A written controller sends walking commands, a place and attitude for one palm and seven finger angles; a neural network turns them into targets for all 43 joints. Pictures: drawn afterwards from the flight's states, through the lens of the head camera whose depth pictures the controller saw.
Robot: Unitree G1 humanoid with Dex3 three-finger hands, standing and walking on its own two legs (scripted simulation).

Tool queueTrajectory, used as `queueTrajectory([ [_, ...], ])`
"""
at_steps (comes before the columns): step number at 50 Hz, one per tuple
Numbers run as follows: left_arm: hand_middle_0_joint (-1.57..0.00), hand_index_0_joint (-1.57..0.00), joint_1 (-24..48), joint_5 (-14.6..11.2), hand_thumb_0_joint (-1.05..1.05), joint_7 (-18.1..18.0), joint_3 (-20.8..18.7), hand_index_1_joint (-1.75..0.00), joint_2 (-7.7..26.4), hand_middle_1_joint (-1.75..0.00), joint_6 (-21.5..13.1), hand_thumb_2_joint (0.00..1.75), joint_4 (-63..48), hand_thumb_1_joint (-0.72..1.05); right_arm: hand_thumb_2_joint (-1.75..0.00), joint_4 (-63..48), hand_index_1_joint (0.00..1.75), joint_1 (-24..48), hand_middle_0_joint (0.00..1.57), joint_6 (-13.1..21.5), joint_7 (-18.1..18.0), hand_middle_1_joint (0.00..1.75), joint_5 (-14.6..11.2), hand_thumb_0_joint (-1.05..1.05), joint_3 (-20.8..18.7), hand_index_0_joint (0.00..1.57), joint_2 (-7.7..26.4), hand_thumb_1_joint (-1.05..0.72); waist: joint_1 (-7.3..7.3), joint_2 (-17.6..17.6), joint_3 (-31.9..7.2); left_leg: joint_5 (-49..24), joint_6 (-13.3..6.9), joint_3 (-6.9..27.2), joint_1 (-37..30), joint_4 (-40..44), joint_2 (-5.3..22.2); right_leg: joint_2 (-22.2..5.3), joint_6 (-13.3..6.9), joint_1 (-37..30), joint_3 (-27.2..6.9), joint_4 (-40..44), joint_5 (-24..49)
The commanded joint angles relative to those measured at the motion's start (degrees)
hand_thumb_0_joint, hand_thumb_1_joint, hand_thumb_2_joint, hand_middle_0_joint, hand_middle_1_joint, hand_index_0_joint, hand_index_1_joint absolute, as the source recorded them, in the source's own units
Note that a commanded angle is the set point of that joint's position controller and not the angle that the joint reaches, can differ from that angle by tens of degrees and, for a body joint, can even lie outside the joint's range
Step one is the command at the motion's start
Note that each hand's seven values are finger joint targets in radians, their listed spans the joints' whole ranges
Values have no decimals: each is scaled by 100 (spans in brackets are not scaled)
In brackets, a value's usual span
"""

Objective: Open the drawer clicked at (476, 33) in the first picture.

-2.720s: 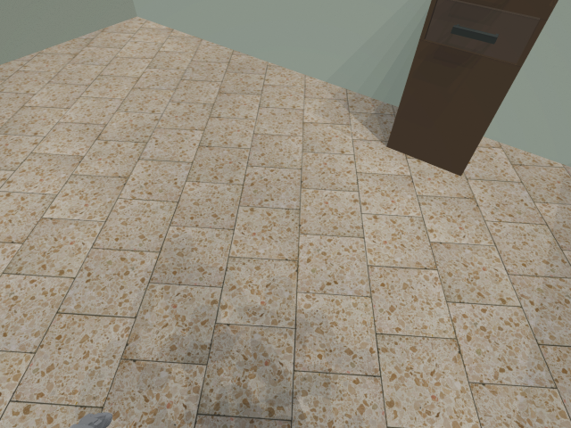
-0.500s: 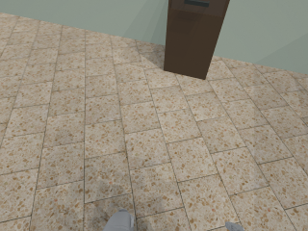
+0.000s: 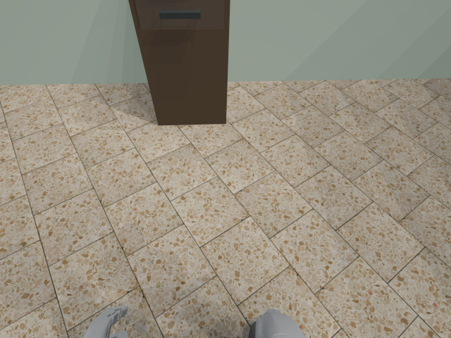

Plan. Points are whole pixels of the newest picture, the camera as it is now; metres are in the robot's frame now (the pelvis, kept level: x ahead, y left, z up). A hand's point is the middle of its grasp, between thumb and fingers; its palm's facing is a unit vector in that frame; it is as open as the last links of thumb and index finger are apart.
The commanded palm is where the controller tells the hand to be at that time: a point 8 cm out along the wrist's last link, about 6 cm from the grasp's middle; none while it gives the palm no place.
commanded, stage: walk to a spot facing it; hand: left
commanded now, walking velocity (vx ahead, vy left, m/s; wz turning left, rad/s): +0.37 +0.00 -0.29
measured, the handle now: (180, 12) +1.36 +0.19 -0.07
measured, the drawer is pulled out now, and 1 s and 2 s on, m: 0.00 0.00 0.00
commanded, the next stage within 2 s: turn to face it in 0.96 s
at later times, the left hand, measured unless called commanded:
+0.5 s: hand (141, 293) +0.23 +0.19 -0.18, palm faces -0.02 -0.98 -0.19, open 7.3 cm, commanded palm none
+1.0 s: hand (180, 167) +0.58 +0.13 -0.17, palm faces -0.32 -0.93 -0.19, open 7.4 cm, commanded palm none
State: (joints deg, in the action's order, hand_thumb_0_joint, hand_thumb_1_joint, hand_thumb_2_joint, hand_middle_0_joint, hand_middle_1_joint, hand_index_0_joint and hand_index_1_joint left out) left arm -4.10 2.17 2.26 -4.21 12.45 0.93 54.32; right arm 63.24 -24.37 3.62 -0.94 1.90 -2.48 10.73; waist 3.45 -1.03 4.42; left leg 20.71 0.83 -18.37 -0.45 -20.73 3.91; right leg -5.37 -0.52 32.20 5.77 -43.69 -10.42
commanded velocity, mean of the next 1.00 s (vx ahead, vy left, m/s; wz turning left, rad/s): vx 0.34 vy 0.00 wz -0.32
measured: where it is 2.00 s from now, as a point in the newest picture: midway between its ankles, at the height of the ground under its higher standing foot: (245, 240)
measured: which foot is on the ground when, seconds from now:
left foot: down 0.00-0.08, up 0.10-0.52, down 0.54-1.00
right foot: up 0.00-0.06, down 0.08-0.54, up 0.56-1.00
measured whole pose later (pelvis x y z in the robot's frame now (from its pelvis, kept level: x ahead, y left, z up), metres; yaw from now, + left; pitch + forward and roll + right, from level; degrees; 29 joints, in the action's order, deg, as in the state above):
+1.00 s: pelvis +0.44 -0.02 +0.00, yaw -19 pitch -1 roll +0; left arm -8.2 1.9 1.9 -5.0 11.0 1.3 58.0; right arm 64.5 -25.1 3.2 -1.0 1.8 -2.4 7.2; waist 2.6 -0.5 5.5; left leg 22.4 2.0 -22.3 -3.6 -21.5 5.4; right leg -5.6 -0.7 32.1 7.3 -43.1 -10.0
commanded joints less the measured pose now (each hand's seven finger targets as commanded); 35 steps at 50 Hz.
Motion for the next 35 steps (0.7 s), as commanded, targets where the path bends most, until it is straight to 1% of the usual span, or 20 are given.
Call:
queueTrajectory([
  [1, -20, -20, 107, -27, 0, 18, 39, -30, 99, -30, -186, 90, -345, 90, -90, -187, 30, -264, 20, 88, -19, 30, 0, 0, -107, 20, 814, -90, -234, 839, -63, -4496, -580, 533, -78, -87, 1579, 380, -284, -751, 351, 720, -402],
  [2, -20, -20, -500, -18, 0, -6, 2, -30, 200, -30, -236, 90, -151, 90, -90, -184, 30, -179, 20, 72, -17, 30, -22, 0, -107, 20, 886, -90, -527, 718, -436, -5100, -464, 376, -19, -900, 1450, 600, -387, -1590, 501, 1028, -320],
  [3, -20, -20, -1394, 8, 0, -42, -76, -30, 461, -30, -307, 90, 152, 90, -90, -225, 30, -71, 20, 69, 16, 30, -65, 0, -104, 20, 924, -90, -956, 533, -949, -4863, -257, 177, 620, -2137, 1250, 589, -505, -3024, 439, 1339, 92],
  [4, -20, -20, -2179, 21, 0, -140, -240, -30, 1165, -30, -380, 90, 354, 90, -90, -362, 30, -215, 20, 74, 84, 30, -155, 0, -44, 20, 624, -90, -1226, -607, -1730, -2349, -12, 70, 2323, -3954, 771, -856, -968, -4813, -1391, 1553, 306],
  [5, -20, -20, -2579, -122, 0, -191, -312, -30, 1604, -30, -381, 90, 500, 90, -90, -577, 30, -30, 20, 100, 26, 30, -178, 0, -11, 20, 367, -90, -1155, -1027, -2029, 1329, 173, 687, 3706, -5633, 41, -2135, -1639, -5488, -3515, 2051, 1678],
  [6, -20, -20, -2336, -188, 0, -222, -306, -30, 1630, -30, -362, 90, 439, 90, -90, -594, 30, 371, 20, 99, 24, 30, -184, 0, -49, 20, 547, -90, -1197, -621, -1910, 1024, 62, 1433, 3769, -5989, 317, -2046, -1664, -4823, -3342, 2300, 1319],
  [8, -20, -20, -1419, -180, 0, -258, -129, -30, 992, -30, -388, 90, 270, 90, -90, -574, 30, 723, 20, 3, 42, 30, -86, 0, -93, 20, 461, -90, -729, 22, -610, 144, 83, 1666, 3810, -5676, 701, -1562, -1294, -3082, -2427, 2689, 562],
  [10, -20, -20, -949, -119, 0, -279, -47, -30, 654, -30, -464, 90, 211, 90, -90, -374, 30, 266, 20, -135, 66, 30, -20, 0, -63, 20, 222, -90, -260, -86, -361, -174, 151, 1553, 3203, -4929, 768, -1112, -1013, -2055, -1497, 2939, 645],
  [12, -20, -20, -930, -103, 0, -269, -4, -30, 521, -30, -504, 90, 275, 90, -90, -303, 30, 47, 20, -217, 88, 30, -16, 0, -69, 20, 115, -90, -90, -433, -307, -348, 235, 1414, 2926, -4329, 706, -829, -939, -1651, -1087, 3048, 638],
  [18, -20, -20, -1315, -94, 0, -239, -9, -30, 542, -30, -551, 90, 429, 90, -90, -708, 30, 1092, 20, -150, 235, 30, -22, 0, -92, 20, 132, -90, -349, -643, -72, -918, 225, 1294, 3104, -2632, 576, -724, -945, -1984, -1151, 3198, -21],
  [22, -20, -20, -1554, -85, 0, -242, -37, -30, 722, -30, -527, 90, 525, 90, -90, -931, 30, 1618, 20, -56, 281, 30, -50, 0, -77, 20, 248, -90, -479, -571, 25, -796, 105, 1118, 2711, -1741, 351, -836, -875, -2351, -1268, 2979, 225],
  [23, -20, -20, -1615, -91, 0, -248, -38, -30, 717, -30, -516, 90, 565, 90, -90, -928, 30, 1661, 20, -35, 272, 30, -51, 0, -83, 20, 307, -90, -461, -465, 70, -780, 74, 1049, 2454, -1504, 282, -830, -838, -2362, -1295, 2853, 413],
  [25, -20, -20, -1514, -116, 0, -248, -50, -30, 722, -30, -489, 90, 559, 90, -90, -698, 30, 945, 20, 24, 204, 30, -32, 0, -126, 20, 506, -90, -61, -34, -159, -904, 0, 902, 1106, -832, 98, -550, -651, -1965, -989, 1888, 943],
  [26, -20, -20, -1563, -141, 0, -218, -26, -30, 529, -30, -483, 90, 508, 90, -90, -482, 30, 180, 20, 67, 135, 30, 14, 0, -220, 20, 882, -90, 237, 679, -580, -651, -245, 1630, -187, -445, 586, -131, -419, -1234, -685, 547, 980],
  [27, -20, -20, -1716, -190, 0, -161, 22, -30, 194, -30, -475, 90, 384, 90, -90, -341, 30, -540, 20, 72, 95, 30, 83, 0, -374, 20, 1584, -90, 380, 2090, -1064, -286, -784, 3538, -1075, 264, 2150, 564, -122, -110, 66, -1340, -1275],
  [28, -20, -20, -1446, -127, 0, -200, 23, -30, 367, -30, -473, 90, 306, 90, -90, -268, 30, -644, 20, 17, 50, 30, 24, 0, -329, 20, 1486, -90, 450, 2126, -1055, 369, -862, 4167, -827, 867, 2480, 542, -151, 258, -459, -2367, -2109],
  [29, -20, -20, -1118, -120, 0, -186, 18, -30, 400, -30, -445, 90, 272, 90, -90, -397, 30, -244, 20, -5, 22, 30, -28, 0, -267, 20, 1222, -90, 317, 1386, -564, 578, -910, 3961, -211, 933, 2468, 196, -177, 536, -608, -2822, -1745],
  [31, -20, -20, -1176, -57, 0, -97, -14, -30, 200, -30, -374, 90, 428, 90, -90, -549, 30, 447, 20, 66, 12, 30, -13, 0, -128, 20, 706, -90, -63, 735, 21, 287, -638, 2761, 688, 1080, 1973, -114, -112, 394, -653, -2778, -921],
  [33, -20, -20, -1472, -33, 0, -95, -18, -30, -9, -30, -241, 90, 536, 90, -90, -541, 30, 561, 20, 128, -15, 30, -33, 0, -80, 20, 506, -90, -288, 741, 39, -412, -507, 1917, 1080, 1119, 1674, -151, -23, 46, -579, -2602, -567],
  [35, -20, -20, -1597, -26, 0, -93, -33, -30, -83, -30, -168, 90, 565, 90, -90, -485, 30, 510, 20, 174, -36, 30, -59, 0, -86, 20, 470, -90, -390, 723, -130, -1021, -512, 1475, 873, 1100, 1566, -176, 52, 142, -521, -2474, -267],
])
